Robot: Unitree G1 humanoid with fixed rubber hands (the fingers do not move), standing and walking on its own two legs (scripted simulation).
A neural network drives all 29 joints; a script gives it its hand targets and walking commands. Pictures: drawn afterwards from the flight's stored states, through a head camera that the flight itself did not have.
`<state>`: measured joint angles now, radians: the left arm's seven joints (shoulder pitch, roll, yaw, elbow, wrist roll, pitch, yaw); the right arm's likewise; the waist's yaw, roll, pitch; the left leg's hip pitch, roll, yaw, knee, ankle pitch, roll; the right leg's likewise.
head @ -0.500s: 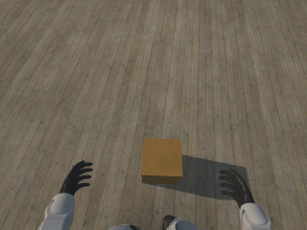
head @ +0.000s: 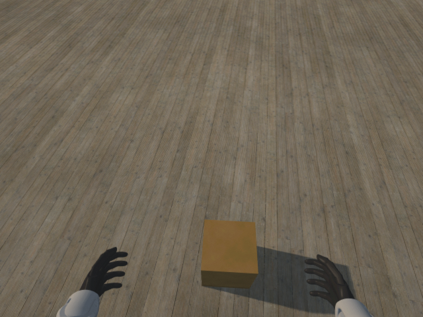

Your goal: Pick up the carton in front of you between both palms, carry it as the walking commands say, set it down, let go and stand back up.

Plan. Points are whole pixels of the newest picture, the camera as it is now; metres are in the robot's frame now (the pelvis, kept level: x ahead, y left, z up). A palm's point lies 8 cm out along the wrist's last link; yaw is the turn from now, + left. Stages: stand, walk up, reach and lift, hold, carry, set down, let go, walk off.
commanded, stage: let go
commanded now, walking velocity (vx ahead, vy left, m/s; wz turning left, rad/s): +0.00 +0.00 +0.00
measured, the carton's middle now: (227, 255) +0.42 -0.07 -0.65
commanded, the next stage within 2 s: stand in 0.04 s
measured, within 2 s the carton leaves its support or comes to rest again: neither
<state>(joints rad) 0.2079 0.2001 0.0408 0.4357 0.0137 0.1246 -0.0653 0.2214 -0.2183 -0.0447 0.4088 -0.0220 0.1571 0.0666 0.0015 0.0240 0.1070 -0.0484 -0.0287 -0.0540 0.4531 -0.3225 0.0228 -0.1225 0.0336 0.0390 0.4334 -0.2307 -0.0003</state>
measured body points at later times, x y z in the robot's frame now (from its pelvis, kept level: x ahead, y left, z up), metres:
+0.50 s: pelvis +0.05 -0.01 -0.01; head +0.04 -0.01 +0.44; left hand +0.15 +0.24 -0.14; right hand +0.12 -0.28 -0.12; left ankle -0.04 +0.10 -0.74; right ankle +0.01 -0.12 -0.74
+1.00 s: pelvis +0.04 -0.01 -0.01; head +0.04 -0.01 +0.44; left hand +0.08 +0.24 -0.16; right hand +0.03 -0.26 -0.15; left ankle -0.04 +0.10 -0.74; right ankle +0.01 -0.12 -0.74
